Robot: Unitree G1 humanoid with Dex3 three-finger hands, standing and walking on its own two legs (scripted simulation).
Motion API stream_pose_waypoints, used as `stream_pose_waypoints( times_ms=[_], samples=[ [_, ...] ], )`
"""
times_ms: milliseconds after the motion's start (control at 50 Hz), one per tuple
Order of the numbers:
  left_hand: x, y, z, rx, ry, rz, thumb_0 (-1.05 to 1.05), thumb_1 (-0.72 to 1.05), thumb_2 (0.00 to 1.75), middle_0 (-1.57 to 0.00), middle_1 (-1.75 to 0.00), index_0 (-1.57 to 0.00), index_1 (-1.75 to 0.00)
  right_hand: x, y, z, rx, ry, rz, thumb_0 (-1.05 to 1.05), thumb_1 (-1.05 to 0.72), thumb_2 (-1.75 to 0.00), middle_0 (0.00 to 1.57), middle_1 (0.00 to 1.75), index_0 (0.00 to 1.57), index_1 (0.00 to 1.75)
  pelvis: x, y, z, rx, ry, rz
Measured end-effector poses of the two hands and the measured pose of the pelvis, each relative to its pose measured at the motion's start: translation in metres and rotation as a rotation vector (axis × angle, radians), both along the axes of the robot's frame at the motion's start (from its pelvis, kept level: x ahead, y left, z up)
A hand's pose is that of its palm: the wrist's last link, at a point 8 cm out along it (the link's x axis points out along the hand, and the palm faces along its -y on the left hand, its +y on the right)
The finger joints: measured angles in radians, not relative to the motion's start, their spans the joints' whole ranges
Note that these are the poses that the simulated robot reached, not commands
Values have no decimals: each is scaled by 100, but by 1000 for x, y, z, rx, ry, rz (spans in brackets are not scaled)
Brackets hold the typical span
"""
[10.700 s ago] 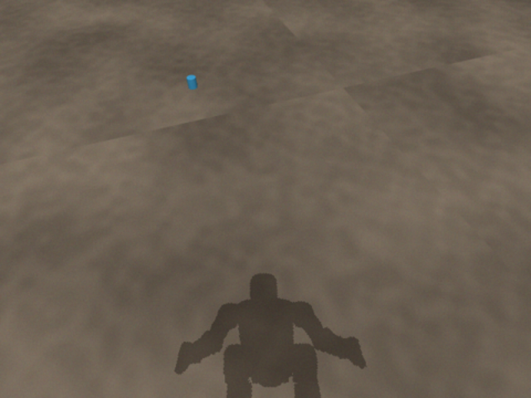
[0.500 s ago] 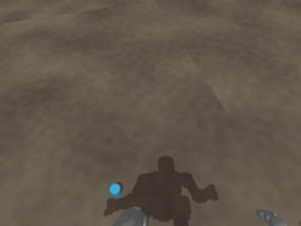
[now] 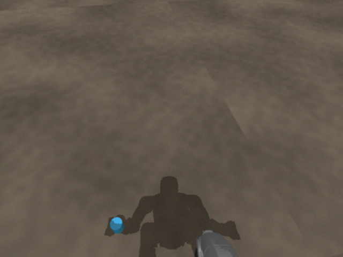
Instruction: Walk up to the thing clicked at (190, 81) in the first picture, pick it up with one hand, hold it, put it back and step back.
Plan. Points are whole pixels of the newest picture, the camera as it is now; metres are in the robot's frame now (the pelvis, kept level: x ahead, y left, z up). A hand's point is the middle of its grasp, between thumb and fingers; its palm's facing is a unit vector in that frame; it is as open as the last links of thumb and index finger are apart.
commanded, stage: walk up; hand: left
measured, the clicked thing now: (117, 225) +0.37 +0.26 -0.73
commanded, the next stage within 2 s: none
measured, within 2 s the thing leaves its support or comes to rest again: neither
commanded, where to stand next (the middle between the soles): +0.05 -0.01 m, yaw -2 degrees
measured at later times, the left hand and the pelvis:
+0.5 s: hand out of the picture +0.02 +0.32 -0.17, palm faces +0.11 -0.88 -0.46, open 7.4 cm; pelvis -0.08 +0.02 -0.04, yaw +3 degrees
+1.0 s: hand out of the picture +0.02 +0.24 -0.14, palm faces +0.00 -0.92 -0.40, open 7.4 cm; pelvis -0.03 -0.04 -0.01, yaw +1 degrees
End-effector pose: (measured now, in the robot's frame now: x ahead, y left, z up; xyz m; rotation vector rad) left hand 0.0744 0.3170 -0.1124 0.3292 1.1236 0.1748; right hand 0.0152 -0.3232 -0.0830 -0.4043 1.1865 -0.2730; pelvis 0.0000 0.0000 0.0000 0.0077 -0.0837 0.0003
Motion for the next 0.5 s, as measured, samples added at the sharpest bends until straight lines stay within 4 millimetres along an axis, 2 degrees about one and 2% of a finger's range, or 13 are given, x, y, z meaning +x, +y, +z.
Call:
stream_pose_waypoints(
  times_ms=[40,100,160,240,300,380,440,500],
  samples=[
    [13,-7,-1,27,-18,7,1,90,90,-20,-30,-20,-30,12,-6,-14,21,3,-12,0,-90,-90,20,30,20,30,4,-6,-7,-1,-4,-2],
    [25,-15,-7,83,-23,13,1,90,90,-20,-30,-20,-30,35,-15,-44,63,-13,-27,0,-90,-90,20,30,20,30,8,-17,-26,8,-3,-9],
    [27,-23,-6,110,-20,4,1,90,90,-20,-30,-20,-30,54,-12,-68,95,-7,-12,0,-91,-90,20,30,20,30,-3,-19,-33,-14,-1,10],
    [19,-23,1,133,-43,10,1,90,90,-20,-30,-20,-30,58,-1,-83,124,25,46,0,-91,-90,20,30,20,30,-24,-16,-34,5,18,29],
    [7,-14,4,156,-63,40,1,90,90,-20,-30,-21,-30,46,4,-89,126,60,84,0,-91,-90,20,30,20,30,-37,-11,-37,4,33,54],
    [-20,8,0,179,-78,70,1,90,90,-20,-30,-21,-30,20,9,-90,113,100,96,0,-91,-90,20,30,20,30,-53,-1,-44,1,33,80],
    [-40,28,-12,162,-86,98,1,90,90,-20,-30,-21,-30,-8,13,-82,80,106,87,0,-91,-90,20,30,20,30,-67,9,-50,19,17,92],
    [-66,37,-19,125,-46,131,1,90,90,-20,-30,-20,-30,-42,17,-65,45,107,55,0,-91,-90,20,30,20,30,-75,20,-44,16,0,59]
  ],
)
